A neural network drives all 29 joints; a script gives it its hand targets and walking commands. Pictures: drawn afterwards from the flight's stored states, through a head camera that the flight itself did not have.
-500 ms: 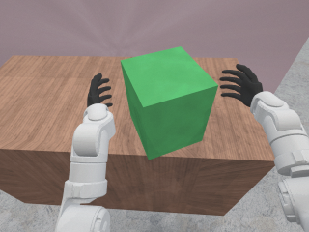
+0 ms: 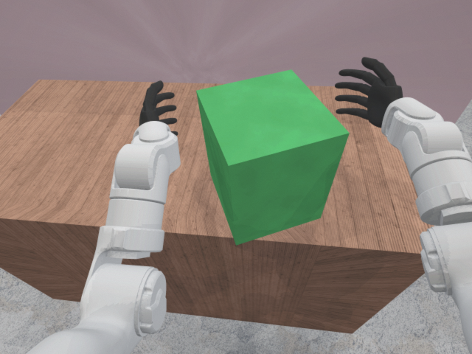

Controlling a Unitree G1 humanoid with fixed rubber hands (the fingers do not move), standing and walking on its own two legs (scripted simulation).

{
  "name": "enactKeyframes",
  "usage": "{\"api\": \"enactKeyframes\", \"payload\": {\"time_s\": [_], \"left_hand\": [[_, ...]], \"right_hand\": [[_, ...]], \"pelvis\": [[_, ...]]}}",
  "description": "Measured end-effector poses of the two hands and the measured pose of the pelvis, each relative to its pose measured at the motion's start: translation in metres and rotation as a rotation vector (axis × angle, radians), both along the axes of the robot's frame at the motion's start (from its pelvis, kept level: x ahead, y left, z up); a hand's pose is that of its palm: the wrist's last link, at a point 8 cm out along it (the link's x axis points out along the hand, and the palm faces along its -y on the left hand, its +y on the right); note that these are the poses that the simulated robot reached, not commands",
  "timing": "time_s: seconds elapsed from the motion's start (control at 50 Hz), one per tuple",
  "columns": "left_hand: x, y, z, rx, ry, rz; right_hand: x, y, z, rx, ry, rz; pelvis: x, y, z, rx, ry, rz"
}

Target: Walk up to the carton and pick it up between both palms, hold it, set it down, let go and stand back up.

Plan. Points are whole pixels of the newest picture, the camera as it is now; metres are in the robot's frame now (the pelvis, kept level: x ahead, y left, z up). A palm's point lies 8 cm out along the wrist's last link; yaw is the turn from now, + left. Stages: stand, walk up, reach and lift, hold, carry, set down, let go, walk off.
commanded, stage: reach and lift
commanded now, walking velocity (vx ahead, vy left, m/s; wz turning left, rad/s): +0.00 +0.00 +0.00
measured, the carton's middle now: (263, 159) +0.47 +0.01 +0.05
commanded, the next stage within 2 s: none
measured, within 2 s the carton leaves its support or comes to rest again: neither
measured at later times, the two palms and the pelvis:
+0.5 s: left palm (159, 142) +0.40 +0.19 +0.16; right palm (373, 116) +0.48 -0.17 +0.16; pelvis +0.00 +0.00 +0.00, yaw +0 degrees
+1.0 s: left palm (169, 164) +0.41 +0.19 +0.09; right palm (357, 130) +0.50 -0.16 +0.11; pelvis +0.00 +0.00 -0.01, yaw +0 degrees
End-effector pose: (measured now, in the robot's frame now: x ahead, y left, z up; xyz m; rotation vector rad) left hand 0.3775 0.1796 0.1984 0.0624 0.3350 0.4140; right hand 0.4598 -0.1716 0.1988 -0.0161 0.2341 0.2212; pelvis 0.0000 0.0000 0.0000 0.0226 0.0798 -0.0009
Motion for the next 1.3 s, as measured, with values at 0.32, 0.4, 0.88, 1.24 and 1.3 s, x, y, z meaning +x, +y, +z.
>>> {"api": "enactKeyframes", "payload": {"time_s": [0.32,0.4,0.88,1.24,1.3], "left_hand": [[0.020,0.006,-0.017,0.003,0.030,0.002],[0.022,0.006,-0.024,-0.002,0.020,-0.008],[0.025,0.014,-0.107,-0.007,0.027,-0.003],[0.025,-0.023,-0.115,-0.083,-0.001,-0.056],[0.024,-0.023,-0.113,-0.074,-0.004,-0.048]], "right_hand": [[0.018,0.007,-0.020,-0.021,0.053,-0.004],[0.020,0.007,-0.023,-0.019,0.036,-0.005],[0.037,0.000,-0.085,0.012,0.046,-0.013],[0.038,0.028,-0.093,-0.002,0.015,0.014],[0.036,0.035,-0.094,-0.010,0.014,0.019]], "pelvis": [[0.003,0.002,0.000,-0.002,0.041,0.001],[0.002,0.002,0.000,-0.003,0.052,0.001],[-0.001,-0.001,-0.005,-0.001,0.217,0.003],[0.000,-0.004,-0.006,-0.001,0.232,0.001],[-0.001,-0.005,-0.006,0.000,0.229,0.000]]}}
